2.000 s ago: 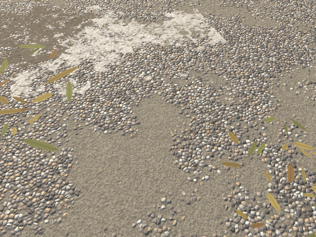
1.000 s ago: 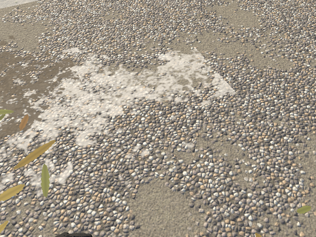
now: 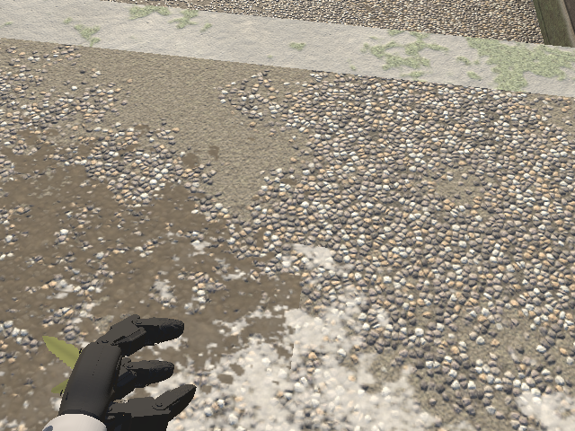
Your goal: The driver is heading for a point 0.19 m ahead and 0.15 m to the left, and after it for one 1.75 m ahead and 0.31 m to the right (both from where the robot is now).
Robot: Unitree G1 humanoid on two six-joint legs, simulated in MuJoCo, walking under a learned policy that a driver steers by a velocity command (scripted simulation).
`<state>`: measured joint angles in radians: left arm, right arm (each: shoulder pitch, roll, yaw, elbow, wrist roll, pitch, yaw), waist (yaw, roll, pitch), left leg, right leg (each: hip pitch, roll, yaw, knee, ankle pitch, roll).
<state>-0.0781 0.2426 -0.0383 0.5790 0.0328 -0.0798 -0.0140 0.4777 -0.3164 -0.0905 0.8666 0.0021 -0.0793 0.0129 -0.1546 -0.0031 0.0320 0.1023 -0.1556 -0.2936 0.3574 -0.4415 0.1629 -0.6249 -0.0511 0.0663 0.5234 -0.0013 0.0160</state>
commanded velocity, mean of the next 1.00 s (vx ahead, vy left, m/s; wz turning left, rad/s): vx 0.24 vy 0.00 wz -0.07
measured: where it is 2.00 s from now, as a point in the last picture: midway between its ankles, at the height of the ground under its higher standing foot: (340, 344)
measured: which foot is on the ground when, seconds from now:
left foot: down 0.00-0.04, up 0.06-0.40, down 0.42-0.82, up 0.84-1.00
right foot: up 0.00-0.02, down 0.04-0.42, up 0.44-0.80, down 0.82-1.00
